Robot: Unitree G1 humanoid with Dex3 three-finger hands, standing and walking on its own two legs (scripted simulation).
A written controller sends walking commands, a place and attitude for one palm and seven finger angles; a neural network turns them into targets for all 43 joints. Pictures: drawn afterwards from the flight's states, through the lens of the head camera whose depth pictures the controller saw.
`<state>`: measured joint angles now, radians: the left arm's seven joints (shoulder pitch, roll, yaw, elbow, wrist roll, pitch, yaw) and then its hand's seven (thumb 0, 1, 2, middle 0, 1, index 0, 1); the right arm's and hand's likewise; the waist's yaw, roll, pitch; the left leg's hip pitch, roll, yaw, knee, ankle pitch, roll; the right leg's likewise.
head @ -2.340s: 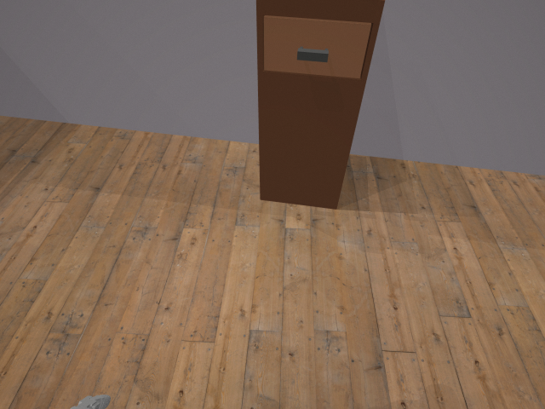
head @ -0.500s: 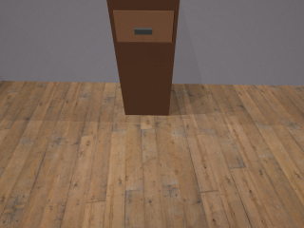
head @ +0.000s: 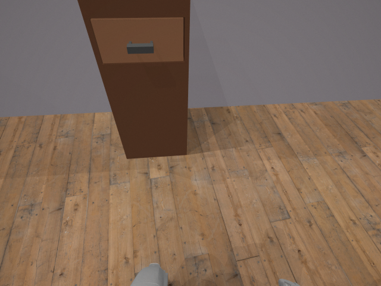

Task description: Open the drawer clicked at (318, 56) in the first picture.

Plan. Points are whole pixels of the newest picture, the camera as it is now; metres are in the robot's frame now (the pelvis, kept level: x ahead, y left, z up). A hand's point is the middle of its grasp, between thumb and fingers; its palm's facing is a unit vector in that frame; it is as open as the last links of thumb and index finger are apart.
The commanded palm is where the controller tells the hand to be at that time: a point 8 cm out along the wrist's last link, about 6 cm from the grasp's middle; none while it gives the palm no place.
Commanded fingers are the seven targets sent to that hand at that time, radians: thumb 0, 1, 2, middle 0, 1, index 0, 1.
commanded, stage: walk to a spot facing it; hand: left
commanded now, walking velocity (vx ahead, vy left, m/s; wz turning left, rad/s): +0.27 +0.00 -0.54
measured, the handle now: (140, 45) +0.94 +0.31 +0.02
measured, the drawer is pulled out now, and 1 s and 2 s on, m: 0.00 0.00 0.00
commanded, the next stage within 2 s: turn to face it in 0.48 s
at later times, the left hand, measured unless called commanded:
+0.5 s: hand (125, 215) +0.31 +0.22 -0.16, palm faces -0.26 -0.95 -0.19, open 7.4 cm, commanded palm none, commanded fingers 0.00 0.90 0.90 -0.20 -0.30 -0.20 -0.30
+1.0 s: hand (141, 206) +0.35 +0.19 -0.19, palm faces -0.20 -0.97 -0.14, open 7.3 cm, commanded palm none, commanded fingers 0.00 0.90 0.90 -0.20 -0.30 -0.20 -0.30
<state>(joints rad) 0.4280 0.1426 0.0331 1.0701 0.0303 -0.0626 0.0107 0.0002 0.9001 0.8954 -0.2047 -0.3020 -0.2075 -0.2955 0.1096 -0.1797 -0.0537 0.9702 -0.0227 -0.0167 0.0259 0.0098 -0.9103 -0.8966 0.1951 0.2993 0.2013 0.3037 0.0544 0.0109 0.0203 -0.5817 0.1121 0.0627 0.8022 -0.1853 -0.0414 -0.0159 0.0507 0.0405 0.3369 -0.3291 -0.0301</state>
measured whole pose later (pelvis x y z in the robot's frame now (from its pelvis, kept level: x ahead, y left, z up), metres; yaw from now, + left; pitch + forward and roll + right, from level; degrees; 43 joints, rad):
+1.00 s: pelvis +0.20 +0.06 -0.02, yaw -13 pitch -1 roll -3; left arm 0.13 0.16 0.05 0.95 0.02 0.02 0.03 -0.01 0.91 0.90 -0.21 -0.30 -0.21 -0.30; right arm 0.27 -0.16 -0.06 1.01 -0.02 0.04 0.00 0.01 -0.92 -0.90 0.20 0.30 0.20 0.30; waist -0.03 -0.02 0.04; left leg -0.34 0.08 0.12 0.70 -0.35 -0.02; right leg -0.28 -0.13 -0.27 0.65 -0.32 0.03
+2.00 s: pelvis +0.17 +0.03 +0.00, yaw +13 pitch +0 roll +1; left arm 0.35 0.17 0.03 1.02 0.03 -0.02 0.01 0.00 0.90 0.90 -0.20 -0.30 -0.21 -0.30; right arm 0.20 -0.21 -0.06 1.02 -0.03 0.05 0.02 0.01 -0.91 -0.90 0.19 0.30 0.20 0.30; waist 0.05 0.00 0.02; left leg -0.27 0.05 0.05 0.69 -0.42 -0.02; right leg -0.18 -0.08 -0.16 0.46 -0.27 0.00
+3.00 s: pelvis +0.45 +0.06 -0.01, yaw +11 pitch -1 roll +0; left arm 0.30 0.15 0.02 1.13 0.01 0.00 0.03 0.00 0.91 0.90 -0.20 -0.30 -0.20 -0.29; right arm 0.20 -0.14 -0.02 1.07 -0.02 -0.03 -0.04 0.00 -0.94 -0.90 0.20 0.30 0.20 0.30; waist 0.04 -0.05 0.02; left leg -0.28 0.05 0.13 0.55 -0.25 0.03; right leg -0.15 -0.03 -0.15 0.53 -0.35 -0.01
